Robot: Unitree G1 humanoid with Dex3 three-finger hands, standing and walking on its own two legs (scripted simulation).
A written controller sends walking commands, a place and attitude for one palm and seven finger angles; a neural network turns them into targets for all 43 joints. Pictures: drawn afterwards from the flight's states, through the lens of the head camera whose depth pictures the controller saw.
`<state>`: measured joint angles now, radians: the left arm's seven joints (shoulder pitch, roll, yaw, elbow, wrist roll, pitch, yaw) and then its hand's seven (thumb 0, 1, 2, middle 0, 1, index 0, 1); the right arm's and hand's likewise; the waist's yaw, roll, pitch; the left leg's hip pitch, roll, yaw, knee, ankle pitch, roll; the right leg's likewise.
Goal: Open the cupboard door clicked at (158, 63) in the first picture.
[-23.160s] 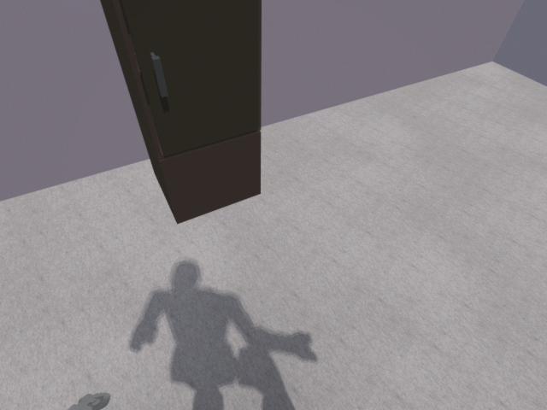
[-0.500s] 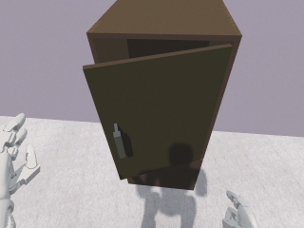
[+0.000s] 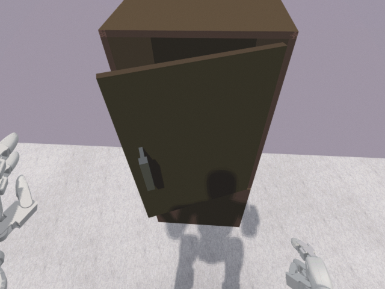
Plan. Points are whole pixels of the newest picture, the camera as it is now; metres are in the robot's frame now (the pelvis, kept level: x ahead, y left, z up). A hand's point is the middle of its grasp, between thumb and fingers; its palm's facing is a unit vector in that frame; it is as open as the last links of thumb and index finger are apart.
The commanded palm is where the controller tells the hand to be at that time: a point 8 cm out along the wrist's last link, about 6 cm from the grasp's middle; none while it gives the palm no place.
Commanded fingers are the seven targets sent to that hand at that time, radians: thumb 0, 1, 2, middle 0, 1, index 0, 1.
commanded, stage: step back with the hand held close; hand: left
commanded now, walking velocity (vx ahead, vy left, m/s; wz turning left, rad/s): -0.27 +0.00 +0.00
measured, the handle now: (146, 169) +0.41 +0.16 -0.02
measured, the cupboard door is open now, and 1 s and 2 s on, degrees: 21 21 21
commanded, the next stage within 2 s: stop stepping back and stand still in 0.92 s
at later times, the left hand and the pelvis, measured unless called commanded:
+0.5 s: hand out of the picture +0.11 +0.29 +0.15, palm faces +0.43 -0.76 -0.48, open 7.4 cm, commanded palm +0.04 +0.33 +0.17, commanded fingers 0.00 0.90 0.90 -0.20 -0.30 -0.20 -0.30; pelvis -0.08 +0.02 -0.01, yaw +2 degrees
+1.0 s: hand out of the picture +0.03 +0.29 +0.17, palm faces +0.42 -0.84 -0.36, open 7.4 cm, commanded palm -0.04 +0.33 +0.17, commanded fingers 0.00 0.90 0.90 -0.20 -0.30 -0.20 -0.30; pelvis -0.18 +0.03 -0.01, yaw +0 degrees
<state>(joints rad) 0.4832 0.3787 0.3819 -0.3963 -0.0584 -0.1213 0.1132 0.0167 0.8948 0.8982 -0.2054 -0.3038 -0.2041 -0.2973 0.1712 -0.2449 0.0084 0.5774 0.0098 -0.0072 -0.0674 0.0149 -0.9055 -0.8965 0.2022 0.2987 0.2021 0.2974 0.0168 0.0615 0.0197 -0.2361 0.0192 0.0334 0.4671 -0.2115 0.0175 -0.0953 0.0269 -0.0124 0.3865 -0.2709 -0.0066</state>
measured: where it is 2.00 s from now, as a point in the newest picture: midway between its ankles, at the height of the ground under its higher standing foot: outside the picture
